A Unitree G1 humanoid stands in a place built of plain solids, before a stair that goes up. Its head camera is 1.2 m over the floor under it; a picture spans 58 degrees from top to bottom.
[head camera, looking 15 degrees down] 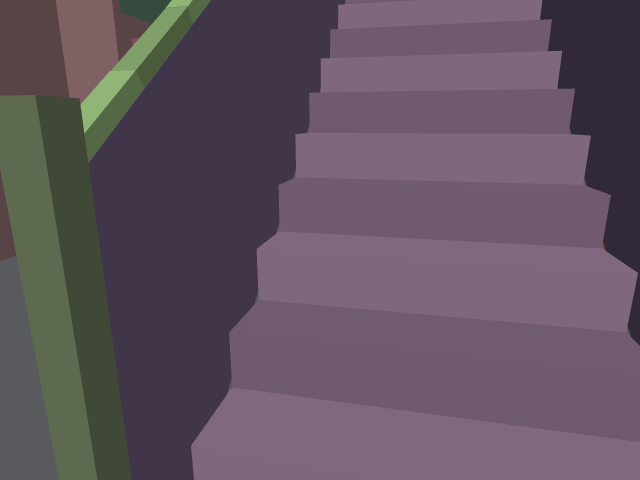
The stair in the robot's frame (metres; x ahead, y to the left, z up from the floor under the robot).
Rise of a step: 0.19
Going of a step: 0.27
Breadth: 1.20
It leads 12 degrees to the right of straight ahead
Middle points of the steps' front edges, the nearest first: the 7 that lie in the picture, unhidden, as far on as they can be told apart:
1.09 -0.30 0.58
1.35 -0.36 0.77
1.61 -0.42 0.97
1.87 -0.47 1.16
2.13 -0.53 1.35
2.39 -0.59 1.54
2.65 -0.64 1.74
